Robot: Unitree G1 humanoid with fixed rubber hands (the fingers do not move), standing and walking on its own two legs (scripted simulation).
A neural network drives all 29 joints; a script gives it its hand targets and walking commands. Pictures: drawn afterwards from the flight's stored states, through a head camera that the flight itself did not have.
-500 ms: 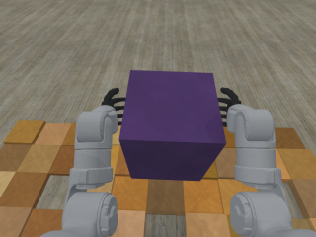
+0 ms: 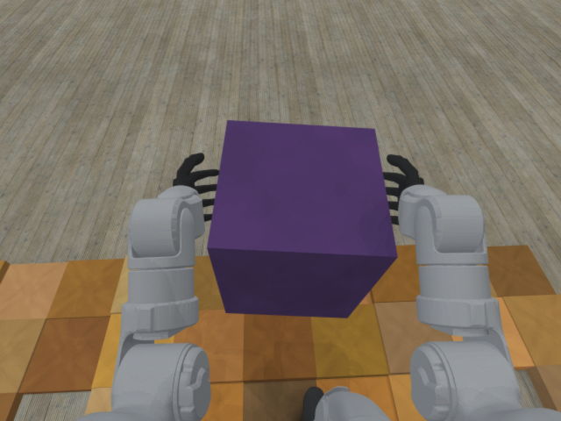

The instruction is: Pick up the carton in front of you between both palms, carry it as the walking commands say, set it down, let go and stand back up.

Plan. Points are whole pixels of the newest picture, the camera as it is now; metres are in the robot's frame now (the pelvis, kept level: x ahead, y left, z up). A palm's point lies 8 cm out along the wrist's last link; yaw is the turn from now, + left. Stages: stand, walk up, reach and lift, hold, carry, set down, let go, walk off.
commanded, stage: carry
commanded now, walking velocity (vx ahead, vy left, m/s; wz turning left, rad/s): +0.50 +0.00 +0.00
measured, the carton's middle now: (293, 229) +0.38 -0.01 +0.04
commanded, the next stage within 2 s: none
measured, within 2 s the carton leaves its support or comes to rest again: neither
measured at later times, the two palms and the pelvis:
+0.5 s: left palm (168, 39) +0.70 +0.20 +0.19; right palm (332, 43) +0.68 -0.09 +0.18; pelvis +0.32 +0.06 +0.02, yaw -1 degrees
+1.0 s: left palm out of the picture +1.01 +0.16 +0.18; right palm out of the picture +1.00 -0.13 +0.16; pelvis +0.63 +0.03 +0.01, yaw +0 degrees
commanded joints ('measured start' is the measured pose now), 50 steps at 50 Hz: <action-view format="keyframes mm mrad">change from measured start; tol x64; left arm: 1 -693 -1032 -626 -119 -411 -20 -205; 50 -946 -1123 -359 140 -437 107 -284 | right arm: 1 -854 1053 636 -221 483 -22 261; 50 -1156 1143 420 -16 467 89 230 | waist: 1 133 -66 -560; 50 75 -112 -472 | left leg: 1 -326 29 -35 541 523 -64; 2 -607 -86 -89 818 -133 -84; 39 211 177 -161 -57 687 72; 50 -755 61 -117 703 -46 -46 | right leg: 1 929 -149 153 -51 470 -76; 17 558 -204 186 -152 28 -99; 26 -236 -53 222 817 -569 26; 50 789 -341 565 -148 -70 -131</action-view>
